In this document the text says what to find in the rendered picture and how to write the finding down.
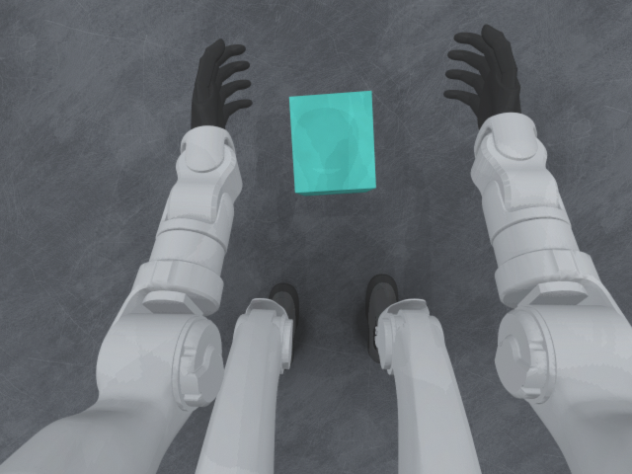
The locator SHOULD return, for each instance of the right robot forearm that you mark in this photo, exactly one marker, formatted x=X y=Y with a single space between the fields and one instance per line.
x=539 y=261

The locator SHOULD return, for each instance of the robot right upper arm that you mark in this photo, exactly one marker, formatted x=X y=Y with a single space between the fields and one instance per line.
x=573 y=365

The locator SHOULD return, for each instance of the robot right foot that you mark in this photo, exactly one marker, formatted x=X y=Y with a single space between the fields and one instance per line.
x=381 y=292

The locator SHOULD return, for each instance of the left robot thigh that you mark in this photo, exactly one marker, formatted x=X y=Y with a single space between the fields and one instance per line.
x=240 y=437

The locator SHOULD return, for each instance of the robot left upper arm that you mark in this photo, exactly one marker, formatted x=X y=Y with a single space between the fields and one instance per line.
x=154 y=371

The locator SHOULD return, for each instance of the robot left hand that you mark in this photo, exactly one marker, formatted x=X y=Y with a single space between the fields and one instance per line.
x=209 y=96

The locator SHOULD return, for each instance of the carton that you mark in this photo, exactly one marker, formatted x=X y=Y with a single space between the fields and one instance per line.
x=332 y=143

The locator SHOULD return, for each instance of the robot right hand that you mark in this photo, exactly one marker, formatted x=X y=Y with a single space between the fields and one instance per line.
x=497 y=87

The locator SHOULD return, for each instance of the left robot forearm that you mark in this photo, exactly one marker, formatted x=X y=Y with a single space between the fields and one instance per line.
x=183 y=272

